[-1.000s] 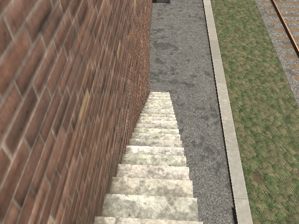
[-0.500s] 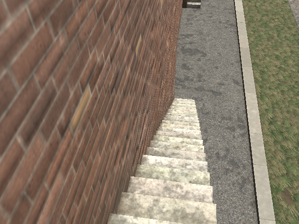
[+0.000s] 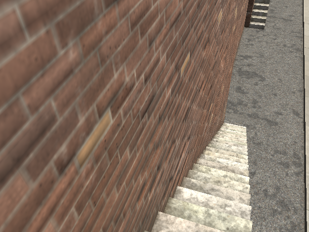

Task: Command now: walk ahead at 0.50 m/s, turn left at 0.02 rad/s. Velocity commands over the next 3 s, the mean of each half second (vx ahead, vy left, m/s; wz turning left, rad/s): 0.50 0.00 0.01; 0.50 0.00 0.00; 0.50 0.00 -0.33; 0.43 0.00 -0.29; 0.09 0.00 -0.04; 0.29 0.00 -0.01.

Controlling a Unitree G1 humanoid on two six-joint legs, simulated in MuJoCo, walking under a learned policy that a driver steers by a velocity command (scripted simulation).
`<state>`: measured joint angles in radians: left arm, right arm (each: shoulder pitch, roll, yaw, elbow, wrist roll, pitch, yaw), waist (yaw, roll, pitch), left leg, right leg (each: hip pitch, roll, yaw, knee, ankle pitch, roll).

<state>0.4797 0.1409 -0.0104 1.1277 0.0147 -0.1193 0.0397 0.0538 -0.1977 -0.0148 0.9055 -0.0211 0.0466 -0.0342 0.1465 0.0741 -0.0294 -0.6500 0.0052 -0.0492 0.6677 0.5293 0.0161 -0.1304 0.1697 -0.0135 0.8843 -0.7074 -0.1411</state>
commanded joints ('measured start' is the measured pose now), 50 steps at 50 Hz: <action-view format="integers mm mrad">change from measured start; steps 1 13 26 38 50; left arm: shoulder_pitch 86 -139 -592 -110 -39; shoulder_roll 123 198 184 124 132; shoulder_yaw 26 45 -17 -11 -55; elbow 11 -135 -282 -153 -315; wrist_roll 10 106 17 49 -16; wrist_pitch -28 89 4 -60 7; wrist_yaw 2 -50 -59 6 -133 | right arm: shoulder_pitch -96 364 696 303 605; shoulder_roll -72 -77 -49 119 -238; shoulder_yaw -23 -33 -16 53 -43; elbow -19 221 80 -70 -55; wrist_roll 4 93 5 -108 -60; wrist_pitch -49 -158 -172 -96 -118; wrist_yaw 1 -8 31 203 191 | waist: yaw -3 -49 -418 -188 -262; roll -87 -39 78 -15 23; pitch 187 169 190 108 -256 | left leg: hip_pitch -116 294 401 -67 1244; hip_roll -8 234 5 104 485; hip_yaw -63 -437 -591 5 -448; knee -121 -131 349 593 -59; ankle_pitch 50 -458 -779 44 -146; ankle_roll -1 231 191 29 431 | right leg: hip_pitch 56 -756 -693 -765 -1329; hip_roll -214 -169 -144 -230 -133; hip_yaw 282 175 66 154 121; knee -27 499 -531 -232 1417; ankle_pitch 677 502 576 350 -70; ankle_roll -16 110 185 -137 167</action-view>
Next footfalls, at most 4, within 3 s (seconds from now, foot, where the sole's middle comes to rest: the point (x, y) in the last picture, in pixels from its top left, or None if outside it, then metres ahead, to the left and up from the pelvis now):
0.14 left None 0.19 0.07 -0.90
0.56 right None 0.40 -0.09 -1.10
0.94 left None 0.65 0.12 -1.29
1.44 right None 0.87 -0.18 -1.49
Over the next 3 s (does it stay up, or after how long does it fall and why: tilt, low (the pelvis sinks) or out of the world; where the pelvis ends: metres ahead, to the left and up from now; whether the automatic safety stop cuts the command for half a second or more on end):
stays up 1.21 -0.17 -0.97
